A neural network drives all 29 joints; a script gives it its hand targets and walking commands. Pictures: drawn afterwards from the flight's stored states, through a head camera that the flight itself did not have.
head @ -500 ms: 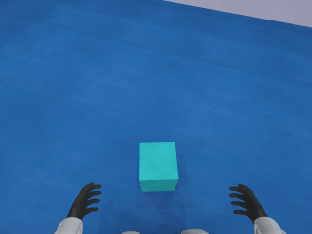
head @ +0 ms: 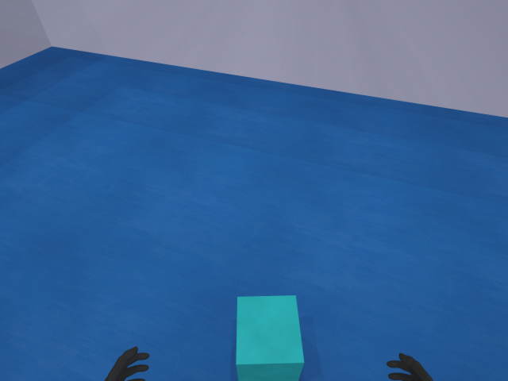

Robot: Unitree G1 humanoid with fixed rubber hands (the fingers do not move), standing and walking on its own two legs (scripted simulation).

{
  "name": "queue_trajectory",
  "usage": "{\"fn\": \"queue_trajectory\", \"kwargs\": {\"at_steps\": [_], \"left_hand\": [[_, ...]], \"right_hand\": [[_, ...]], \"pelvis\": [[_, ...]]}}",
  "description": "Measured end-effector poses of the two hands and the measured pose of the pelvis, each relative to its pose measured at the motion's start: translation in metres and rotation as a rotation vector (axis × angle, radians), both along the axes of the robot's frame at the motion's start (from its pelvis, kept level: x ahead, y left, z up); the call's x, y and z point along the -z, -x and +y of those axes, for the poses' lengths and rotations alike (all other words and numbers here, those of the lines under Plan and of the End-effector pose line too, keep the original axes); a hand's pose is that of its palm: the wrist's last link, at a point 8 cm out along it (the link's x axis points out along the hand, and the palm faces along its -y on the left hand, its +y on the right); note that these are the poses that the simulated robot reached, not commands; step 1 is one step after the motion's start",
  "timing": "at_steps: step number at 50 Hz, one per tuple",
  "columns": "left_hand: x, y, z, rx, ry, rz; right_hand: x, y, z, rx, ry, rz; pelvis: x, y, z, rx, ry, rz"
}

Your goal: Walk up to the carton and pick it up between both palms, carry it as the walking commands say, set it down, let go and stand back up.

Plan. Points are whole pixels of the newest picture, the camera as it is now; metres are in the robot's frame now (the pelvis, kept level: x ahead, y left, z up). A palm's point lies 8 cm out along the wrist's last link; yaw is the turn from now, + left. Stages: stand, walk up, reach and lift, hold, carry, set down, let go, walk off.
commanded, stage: stand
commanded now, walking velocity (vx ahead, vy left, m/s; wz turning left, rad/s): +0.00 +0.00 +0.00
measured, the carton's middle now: (267, 342) +0.42 -0.03 -0.64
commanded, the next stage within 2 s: none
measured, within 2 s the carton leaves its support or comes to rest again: neither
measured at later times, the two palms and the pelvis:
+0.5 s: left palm out of the picture +0.02 +0.26 -0.15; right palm out of the picture +0.07 -0.23 -0.13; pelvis +0.04 +0.01 -0.01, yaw +3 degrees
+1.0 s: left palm out of the picture -0.07 +0.22 -0.16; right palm out of the picture -0.01 -0.21 -0.14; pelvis +0.01 +0.01 -0.01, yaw +4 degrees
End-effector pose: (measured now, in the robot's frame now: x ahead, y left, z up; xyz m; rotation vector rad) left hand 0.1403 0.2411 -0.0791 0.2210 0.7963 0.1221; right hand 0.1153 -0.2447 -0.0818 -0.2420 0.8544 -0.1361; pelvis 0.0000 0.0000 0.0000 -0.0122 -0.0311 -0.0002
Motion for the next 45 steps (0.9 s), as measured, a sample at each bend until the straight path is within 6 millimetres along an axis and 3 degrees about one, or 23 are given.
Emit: {"fn": "queue_trajectory", "kwargs": {"at_steps": [3,8,17,28,37,45], "left_hand": [[0.013,0.011,0.008,-0.046,0.007,0.009],[0.031,0.026,0.012,-0.091,0.024,0.051],[0.054,0.065,0.013,-0.14,0.027,0.181],[0.071,0.139,0.014,-0.202,0.033,0.418],[0.074,0.164,0.006,-0.225,0.042,0.494],[0.078,0.188,-0.014,-0.22,0.08,0.559]], "right_hand": [[0.006,0.011,-0.01,0.013,0.03,0.037],[0.012,0.012,-0.015,0.04,0.049,0.049],[0.032,0.02,0.004,0.029,0.026,0.124],[0.048,0.053,0.021,0.026,-0.003,0.267],[0.059,0.079,0.029,0.027,-0.022,0.358],[0.062,0.103,0.031,0.028,-0.031,0.416]], "pelvis": [[0.002,-0.012,-0.001,-0.001,-0.001,0.034],[0.005,-0.027,0.0,-0.011,0.0,0.067],[0.01,-0.037,0.006,-0.032,0.008,0.088],[0.011,-0.035,0.012,-0.049,0.008,0.092],[0.011,-0.029,0.012,-0.061,0.003,0.068],[0.009,-0.019,0.009,-0.061,0.003,0.044]]}}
